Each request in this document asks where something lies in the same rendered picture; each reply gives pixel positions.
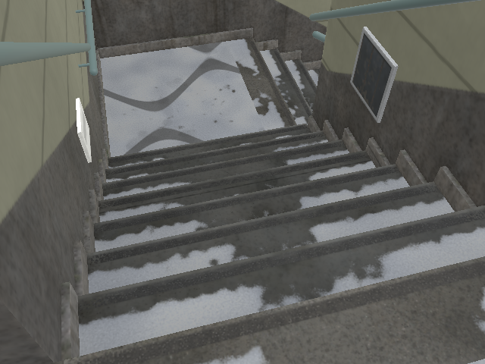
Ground stairs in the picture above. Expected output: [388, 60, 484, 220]
[78, 124, 485, 356]
[260, 49, 320, 125]

